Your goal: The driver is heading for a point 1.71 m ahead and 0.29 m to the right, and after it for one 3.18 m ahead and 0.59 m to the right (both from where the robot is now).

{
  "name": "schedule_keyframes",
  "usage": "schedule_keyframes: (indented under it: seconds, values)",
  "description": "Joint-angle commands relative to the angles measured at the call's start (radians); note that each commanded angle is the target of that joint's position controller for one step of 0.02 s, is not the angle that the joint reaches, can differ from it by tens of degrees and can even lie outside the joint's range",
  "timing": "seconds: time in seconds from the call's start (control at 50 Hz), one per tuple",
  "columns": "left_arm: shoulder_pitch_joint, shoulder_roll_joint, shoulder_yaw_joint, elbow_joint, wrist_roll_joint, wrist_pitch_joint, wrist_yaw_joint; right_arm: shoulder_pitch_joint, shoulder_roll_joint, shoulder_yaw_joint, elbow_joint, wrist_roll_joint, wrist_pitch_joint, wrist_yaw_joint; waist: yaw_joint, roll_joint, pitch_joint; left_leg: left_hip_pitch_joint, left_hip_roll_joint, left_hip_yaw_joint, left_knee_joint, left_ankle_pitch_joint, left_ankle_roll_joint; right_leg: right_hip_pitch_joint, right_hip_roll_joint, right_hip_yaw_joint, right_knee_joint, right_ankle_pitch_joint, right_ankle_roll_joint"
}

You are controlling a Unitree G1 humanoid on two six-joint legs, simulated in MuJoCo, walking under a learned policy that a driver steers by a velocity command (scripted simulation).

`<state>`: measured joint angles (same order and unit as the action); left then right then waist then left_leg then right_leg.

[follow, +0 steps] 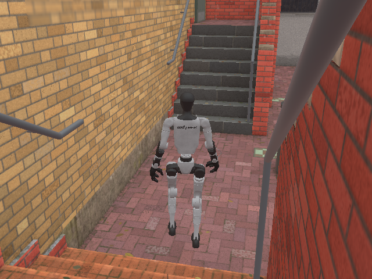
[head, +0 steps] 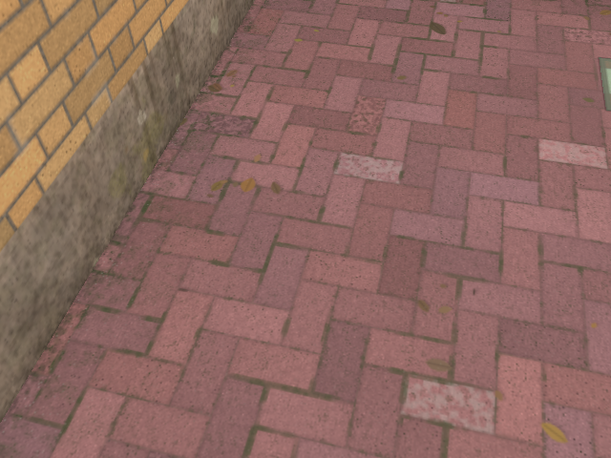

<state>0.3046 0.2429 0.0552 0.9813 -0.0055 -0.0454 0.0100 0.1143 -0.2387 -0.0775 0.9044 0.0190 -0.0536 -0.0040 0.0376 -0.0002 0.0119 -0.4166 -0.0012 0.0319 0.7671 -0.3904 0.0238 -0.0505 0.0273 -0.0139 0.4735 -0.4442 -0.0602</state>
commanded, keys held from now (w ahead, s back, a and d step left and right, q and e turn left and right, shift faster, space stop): no key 1.00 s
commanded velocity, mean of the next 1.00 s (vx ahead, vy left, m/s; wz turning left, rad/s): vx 0.05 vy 0.00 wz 0.00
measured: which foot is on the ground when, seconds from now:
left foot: up 0.00-0.14, down 0.16-1.00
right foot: down 0.00-0.18, up 0.20-0.46, down 0.48-1.00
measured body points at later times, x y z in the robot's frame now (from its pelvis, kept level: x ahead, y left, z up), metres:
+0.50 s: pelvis +0.07 +0.02 +0.00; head +0.08 +0.02 +0.45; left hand +0.14 +0.29 -0.13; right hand +0.19 -0.22 -0.13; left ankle +0.12 +0.11 -0.73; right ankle +0.07 -0.12 -0.73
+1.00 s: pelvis +0.10 -0.01 +0.01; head +0.12 -0.01 +0.46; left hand +0.15 +0.24 -0.14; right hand +0.19 -0.26 -0.14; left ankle +0.12 +0.11 -0.73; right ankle +0.07 -0.12 -0.73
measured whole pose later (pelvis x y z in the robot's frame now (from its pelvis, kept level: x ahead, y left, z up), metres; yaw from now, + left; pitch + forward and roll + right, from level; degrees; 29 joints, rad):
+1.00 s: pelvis +0.10 -0.01 +0.01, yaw +1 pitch -1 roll +0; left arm 0.20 0.20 0.03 1.06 0.00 -0.01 0.03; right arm 0.11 -0.24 -0.02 1.09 0.00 0.00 -0.03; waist 0.00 0.00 0.05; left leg -0.24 0.01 0.03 0.50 -0.24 0.01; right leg -0.15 0.00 -0.01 0.49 -0.32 0.00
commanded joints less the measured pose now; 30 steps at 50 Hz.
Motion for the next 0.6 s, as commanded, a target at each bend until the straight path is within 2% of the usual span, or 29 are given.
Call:
schedule_keyframes:
  seconds: [0.02, 0.06, 0.08, 0.1, 0.12, 0.14, 0.16, 0.18, 0.2, 0.22, 0.24, 0.26, 0.28, 0.3, 0.34, 0.4, 0.44, 0.46, 0.48, 0.5, 0.52, 0.54, 0.56, 0.6]
  values:
    - [0.072, 0.139, 0.022, -0.013, -0.002, 0.001, 0.006, -0.214, -0.061, -0.002, -0.120, 0.013, -0.031, 0.015, 0.038, -0.103, 0.063, -0.404, 0.034, 0.011, 0.079, -0.105, 0.005, 0.292, -0.335, 0.260, -0.078, 1.083, -0.159]
    - [0.050, 0.142, 0.017, -0.014, -0.005, 0.020, 0.012, -0.233, -0.029, 0.012, -0.118, 0.017, -0.024, 0.027, 0.029, -0.112, 0.045, -0.250, 0.010, 0.059, -0.042, 0.067, 0.002, 0.204, -0.262, 0.164, -0.080, 1.140, -0.107]
    - [0.020, 0.156, 0.018, -0.020, 0.000, 0.030, 0.012, -0.184, -0.022, 0.014, -0.097, 0.016, -0.014, 0.033, 0.005, -0.136, 0.013, -0.093, -0.025, 0.090, -0.085, 0.141, 0.007, 0.118, -0.224, 0.109, -0.075, 1.207, -0.094]
    - [0.010, 0.166, 0.021, -0.020, 0.001, 0.032, 0.012, -0.143, -0.035, 0.009, -0.079, 0.010, -0.004, 0.034, -0.015, -0.157, -0.014, 0.045, -0.060, 0.108, -0.110, 0.212, 0.018, 0.050, -0.205, 0.089, -0.059, 1.271, -0.088]
    - [-0.016, 0.174, 0.023, -0.021, -0.004, 0.027, 0.012, -0.093, -0.053, 0.001, -0.057, 0.004, 0.004, 0.031, -0.053, -0.157, -0.032, 0.151, -0.078, 0.109, -0.168, 0.288, 0.035, 0.006, -0.192, 0.077, -0.026, 1.281, -0.076]
    - [-0.048, 0.175, 0.024, -0.021, -0.012, 0.017, 0.011, -0.030, -0.077, -0.010, -0.031, -0.004, 0.009, 0.024, -0.098, -0.148, -0.046, 0.263, -0.085, 0.098, -0.267, 0.392, 0.056, -0.036, -0.176, 0.073, 0.027, 1.234, -0.055]
    - [-0.058, 0.171, 0.025, -0.018, -0.009, 0.001, 0.006, 0.039, -0.116, -0.024, -0.005, -0.014, 0.014, 0.011, -0.133, -0.119, -0.074, 0.399, -0.048, 0.047, -0.324, 0.556, 0.083, -0.097, -0.142, 0.069, 0.115, 1.083, -0.024]
    - [-0.074, 0.145, 0.018, -0.031, 0.016, -0.015, 0.002, 0.142, -0.185, -0.036, 0.020, -0.031, 0.017, -0.007, -0.159, 0.020, -0.155, 0.617, 0.141, -0.150, -0.289, 1.043, 0.154, -0.259, -0.064, 0.038, 0.345, 0.626, 0.030]
    - [0.074, 0.035, -0.010, 0.001, 0.014, -0.011, 0.000, 0.168, -0.165, -0.008, 0.031, -0.058, 0.009, -0.004, -0.086, 0.177, -0.328, 0.692, 0.407, -0.398, -0.309, 1.374, 0.326, -0.295, 0.020, 0.107, 0.606, -0.214, 0.071]
    - [0.074, 0.085, 0.008, 0.022, -0.006, 0.006, 0.003, 0.103, -0.145, -0.002, 0.027, -0.036, -0.002, 0.007, -0.077, 0.083, -0.282, 0.538, 0.388, -0.387, -0.361, 1.130, 0.338, -0.264, -0.004, 0.187, 0.684, -0.235, 0.085]
    - [0.028, 0.104, 0.017, 0.007, -0.022, 0.020, 0.008, -0.009, -0.129, 0.006, 0.008, -0.017, -0.008, 0.009, -0.042, 0.081, -0.140, 0.415, 0.335, -0.303, -0.407, 0.882, 0.308, -0.329, -0.039, 0.137, 0.692, -0.216, 0.093]
    - [0.001, 0.100, 0.021, 0.007, -0.019, 0.036, 0.019, -0.087, -0.092, 0.021, -0.002, -0.014, -0.006, 0.010, -0.017, 0.046, -0.073, 0.300, 0.282, -0.260, -0.459, 0.652, 0.264, -0.330, -0.068, 0.110, 0.631, -0.176, 0.099]
    - [-0.011, 0.105, 0.028, 0.006, -0.010, 0.055, 0.031, -0.129, -0.075, 0.029, -0.009, -0.015, -0.002, 0.011, -0.002, 0.047, -0.030, 0.209, 0.249, -0.230, -0.499, 0.493, 0.230, -0.299, -0.083, 0.095, 0.556, -0.133, 0.112]
    - [-0.007, 0.094, 0.027, 0.003, -0.005, 0.070, 0.037, -0.146, -0.096, 0.025, -0.007, -0.022, 0.006, 0.008, 0.016, 0.075, -0.013, 0.139, 0.216, -0.203, -0.529, 0.373, 0.206, -0.248, -0.086, 0.080, 0.471, -0.094, 0.122]
    - [-0.016, 0.067, 0.023, 0.001, 0.000, 0.080, 0.047, -0.129, -0.106, 0.024, 0.005, -0.035, 0.015, -0.003, 0.012, 0.109, -0.029, 0.109, 0.194, -0.187, -0.549, 0.274, 0.200, -0.188, -0.077, 0.058, 0.347, -0.058, 0.130]
    - [-0.049, 0.073, 0.022, -0.003, 0.005, 0.082, 0.047, -0.117, -0.119, 0.026, 0.018, -0.031, 0.020, -0.018, 0.004, 0.112, -0.053, 0.102, 0.193, -0.197, -0.566, 0.075, 0.191, -0.130, -0.079, 0.043, 0.201, 0.052, 0.116]
    - [-0.042, 0.070, 0.021, 0.011, 0.012, 0.078, 0.037, -0.135, -0.112, 0.032, 0.021, -0.021, 0.028, -0.025, 0.024, 0.107, -0.040, 0.052, 0.174, -0.185, -0.563, -0.047, 0.155, -0.058, -0.070, 0.017, 0.078, 0.181, 0.096]
    - [-0.040, 0.074, 0.021, 0.021, 0.019, 0.076, 0.034, -0.118, -0.101, 0.037, 0.030, -0.021, 0.027, -0.023, 0.022, 0.093, -0.030, 0.029, 0.152, -0.172, -0.554, -0.120, 0.117, -0.032, -0.069, 0.011, 0.037, 0.213, 0.079]
    - [-0.050, 0.083, 0.019, 0.016, 0.027, 0.073, 0.032, -0.087, -0.089, 0.042, 0.045, -0.022, 0.027, -0.019, 0.014, 0.067, -0.005, 0.018, 0.132, -0.163, -0.545, -0.169, 0.074, -0.037, -0.092, 0.037, -0.020, 0.241, 0.060]
    - [-0.064, 0.116, 0.022, 0.012, 0.025, 0.070, 0.032, -0.077, -0.096, 0.039, 0.047, -0.025, 0.031, -0.020, -0.009, 0.033, 0.031, 0.032, 0.103, -0.131, -0.527, -0.160, 0.042, -0.103, -0.110, 0.056, -0.049, 0.192, 0.038]
    - [-0.080, 0.151, 0.031, 0.022, 0.014, 0.061, 0.032, -0.068, -0.100, 0.037, 0.040, -0.030, 0.036, -0.022, -0.042, -0.057, 0.056, 0.098, 0.057, -0.078, -0.498, -0.106, 0.021, -0.213, -0.098, 0.063, -0.060, 0.072, 0.021]
    - [-0.104, 0.116, 0.023, 0.018, 0.012, 0.048, 0.029, -0.073, -0.099, 0.038, 0.043, -0.035, 0.036, -0.025, -0.039, -0.074, 0.051, 0.169, 0.046, -0.064, -0.442, -0.025, 0.012, -0.259, -0.100, 0.070, -0.094, 0.047, 0.022]
    - [-0.119, 0.095, 0.016, 0.020, 0.017, 0.037, 0.028, -0.057, -0.094, 0.039, 0.050, -0.031, 0.034, -0.026, -0.051, -0.088, 0.039, 0.204, 0.037, -0.052, -0.406, 0.043, 0.017, -0.271, -0.103, 0.076, -0.112, 0.069, 0.035]
    - [-0.134, 0.090, 0.014, 0.020, 0.017, 0.020, 0.023, -0.031, -0.090, 0.039, 0.070, -0.025, 0.031, -0.027, -0.060, -0.081, 0.014, 0.234, 0.029, -0.034, -0.359, 0.156, 0.030, -0.254, -0.104, 0.083, -0.112, 0.156, 0.047]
